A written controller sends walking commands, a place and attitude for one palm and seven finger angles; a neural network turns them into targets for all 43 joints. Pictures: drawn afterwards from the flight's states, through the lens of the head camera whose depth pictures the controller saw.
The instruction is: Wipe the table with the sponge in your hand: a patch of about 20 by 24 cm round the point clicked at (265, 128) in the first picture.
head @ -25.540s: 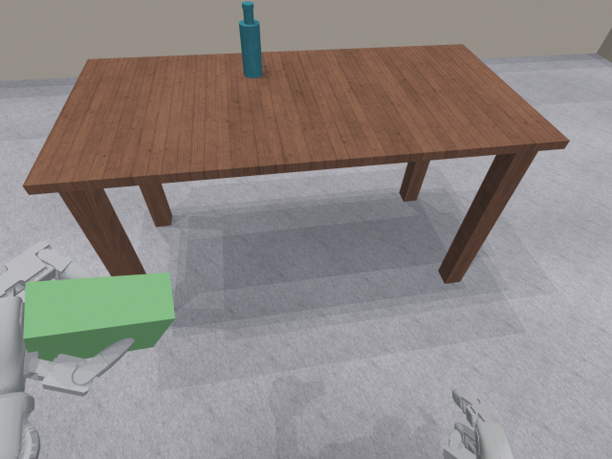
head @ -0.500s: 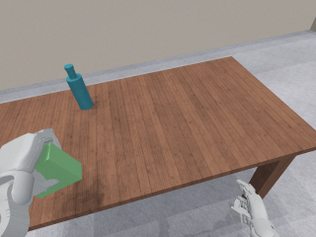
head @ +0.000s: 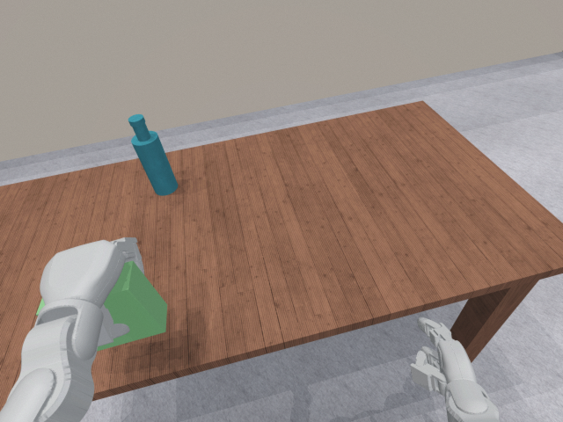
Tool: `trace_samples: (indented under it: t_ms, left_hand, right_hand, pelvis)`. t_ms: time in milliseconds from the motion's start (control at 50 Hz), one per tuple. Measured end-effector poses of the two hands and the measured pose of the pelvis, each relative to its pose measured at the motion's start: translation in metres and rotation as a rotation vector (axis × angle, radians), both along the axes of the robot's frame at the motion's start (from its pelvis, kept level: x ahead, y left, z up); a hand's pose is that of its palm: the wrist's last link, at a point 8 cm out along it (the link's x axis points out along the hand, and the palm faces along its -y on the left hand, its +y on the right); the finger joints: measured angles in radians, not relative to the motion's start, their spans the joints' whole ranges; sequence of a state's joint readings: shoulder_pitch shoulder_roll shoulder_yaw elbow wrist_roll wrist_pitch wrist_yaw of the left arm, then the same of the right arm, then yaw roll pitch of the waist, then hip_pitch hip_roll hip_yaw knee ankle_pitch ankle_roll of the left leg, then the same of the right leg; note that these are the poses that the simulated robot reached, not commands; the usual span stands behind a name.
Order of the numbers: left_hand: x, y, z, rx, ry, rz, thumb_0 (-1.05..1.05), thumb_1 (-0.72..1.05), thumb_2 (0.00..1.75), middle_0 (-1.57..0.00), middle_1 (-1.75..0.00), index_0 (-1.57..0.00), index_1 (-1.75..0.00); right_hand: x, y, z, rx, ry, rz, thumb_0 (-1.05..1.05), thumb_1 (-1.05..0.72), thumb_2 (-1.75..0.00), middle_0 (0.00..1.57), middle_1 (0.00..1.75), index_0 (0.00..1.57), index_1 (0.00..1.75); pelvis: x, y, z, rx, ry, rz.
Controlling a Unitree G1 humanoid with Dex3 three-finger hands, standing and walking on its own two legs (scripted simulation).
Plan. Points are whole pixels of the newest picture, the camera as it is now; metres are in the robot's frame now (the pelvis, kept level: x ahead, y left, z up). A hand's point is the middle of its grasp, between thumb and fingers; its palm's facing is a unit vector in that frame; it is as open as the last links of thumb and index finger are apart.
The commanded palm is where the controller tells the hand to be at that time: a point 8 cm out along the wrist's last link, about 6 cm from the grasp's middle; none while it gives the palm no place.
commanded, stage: turn the palm down, sponge in hand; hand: left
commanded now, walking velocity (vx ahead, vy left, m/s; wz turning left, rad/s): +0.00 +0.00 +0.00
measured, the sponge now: (116, 315) +0.21 +0.28 +0.05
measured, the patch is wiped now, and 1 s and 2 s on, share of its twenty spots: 0.00 0.00 0.00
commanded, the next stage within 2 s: move the sponge above the wiping area in 0.26 s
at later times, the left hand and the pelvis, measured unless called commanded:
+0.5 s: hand (119, 292) +0.22 +0.26 +0.11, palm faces +0.01 -0.05 -1.00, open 9.3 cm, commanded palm +0.19 +0.26 +0.17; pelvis +0.00 -0.02 +0.00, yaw -1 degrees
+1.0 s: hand (98, 285) +0.23 +0.29 +0.10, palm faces +0.06 -0.03 -1.00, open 9.3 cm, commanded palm +0.19 +0.29 +0.16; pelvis +0.01 -0.01 +0.00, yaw -1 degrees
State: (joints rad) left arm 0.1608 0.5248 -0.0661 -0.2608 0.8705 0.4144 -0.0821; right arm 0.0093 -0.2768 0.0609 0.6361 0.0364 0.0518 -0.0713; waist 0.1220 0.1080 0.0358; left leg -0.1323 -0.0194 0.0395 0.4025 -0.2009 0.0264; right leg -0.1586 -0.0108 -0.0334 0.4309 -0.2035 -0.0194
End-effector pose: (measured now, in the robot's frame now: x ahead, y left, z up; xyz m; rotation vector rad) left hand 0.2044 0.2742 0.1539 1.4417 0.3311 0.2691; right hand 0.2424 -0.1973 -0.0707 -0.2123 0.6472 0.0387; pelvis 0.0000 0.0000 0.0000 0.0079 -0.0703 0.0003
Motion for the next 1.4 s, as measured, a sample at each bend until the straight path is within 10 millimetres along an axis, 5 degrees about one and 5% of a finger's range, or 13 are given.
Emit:
trace_samples:
  t_ms: [80, 220, 460, 620, 780, 920, 1060, 1160, 1280, 1400]
  left_hand:
    - [-0.003, -0.008, 0.006, 0.049, -0.033, -0.069, 0.0, -0.45, 1.05, -0.82, -1.41, -0.83, -1.41]
    - [-0.004, 0.01, 0.025, 0.065, -0.134, 0.056, 0.0, -0.45, 1.05, -0.82, -1.41, -0.83, -1.41]
    - [-0.001, -0.022, 0.001, 0.044, 0.001, -0.056, 0.0, -0.45, 1.06, -0.82, -1.41, -0.82, -1.41]
    - [-0.009, 0.004, 0.017, 0.068, -0.099, 0.055, 0.0, -0.45, 1.06, -0.82, -1.41, -0.82, -1.41]
    - [-0.012, 0.016, -0.016, 0.017, 0.068, 0.095, 0.0, -0.45, 1.06, -0.82, -1.42, -0.82, -1.41]
    - [0.0, 0.002, -0.011, 0.054, -0.001, -0.074, 0.0, -0.45, 1.06, -0.82, -1.41, -0.83, -1.41]
    - [0.0, 0.029, 0.007, 0.071, -0.091, 0.057, 0.0, -0.45, 1.06, -0.82, -1.41, -0.82, -1.41]
    - [-0.011, 0.041, -0.012, 0.025, 0.02, 0.136, 0.0, -0.45, 1.06, -0.82, -1.42, -0.82, -1.41]
    - [-0.018, 0.027, -0.037, -0.017, 0.094, 0.015, 0.0, -0.45, 1.06, -0.82, -1.42, -0.82, -1.41]
    - [-0.007, 0.032, -0.025, 0.058, -0.019, -0.039, 0.0, -0.45, 1.06, -0.82, -1.41, -0.83, -1.41]
  right_hand:
    - [0.0, 0.001, 0.0, -0.005, 0.004, 0.011, 0.02, -0.9, -0.9, 0.2, 0.3, 0.19, 0.3]
    - [0.001, -0.002, 0.0, 0.016, 0.007, 0.017, 0.02, -0.9, -0.9, 0.2, 0.3, 0.2, 0.31]
    - [0.0, -0.013, -0.002, 0.012, -0.01, 0.004, 0.02, -0.9, -0.9, 0.2, 0.3, 0.21, 0.31]
    - [-0.001, -0.027, -0.002, 0.006, 0.002, -0.026, 0.02, -0.9, -0.9, 0.2, 0.3, 0.2, 0.3]
    - [0.003, -0.037, -0.002, -0.037, -0.006, -0.041, 0.02, -0.9, -0.9, 0.2, 0.3, 0.2, 0.3]
    - [0.002, -0.028, -0.001, -0.049, -0.005, -0.043, 0.02, -0.9, -0.9, 0.2, 0.3, 0.2, 0.3]
    - [0.001, -0.018, -0.004, -0.001, 0.021, -0.052, 0.02, -0.9, -0.9, 0.2, 0.3, 0.2, 0.3]
    - [0.003, -0.013, -0.005, 0.0, 0.027, -0.044, 0.02, -0.9, -0.9, 0.2, 0.3, 0.2, 0.3]
    - [0.006, -0.006, -0.002, -0.046, 0.019, -0.023, 0.02, -0.9, -0.9, 0.2, 0.3, 0.19, 0.3]
    - [0.002, 0.0, 0.0, -0.056, 0.026, -0.021, 0.02, -0.9, -0.9, 0.2, 0.3, 0.19, 0.3]
  pelvis:
    - [0.001, -0.004, 0.0, -0.001, -0.01, -0.004]
    - [0.0, -0.012, 0.001, -0.003, -0.015, -0.002]
    - [0.0, -0.019, 0.0, 0.003, -0.009, -0.006]
    - [0.006, -0.024, 0.0, 0.0, -0.008, -0.015]
    - [0.006, -0.022, -0.001, -0.003, -0.003, 0.005]
    - [0.011, -0.018, 0.0, -0.007, 0.001, -0.007]
    - [0.015, -0.011, 0.001, -0.007, 0.009, -0.011]
    - [0.015, -0.004, 0.001, -0.008, 0.015, -0.002]
    - [0.013, 0.001, 0.0, -0.013, 0.015, 0.006]
    - [0.012, 0.002, 0.0, -0.018, 0.012, -0.003]
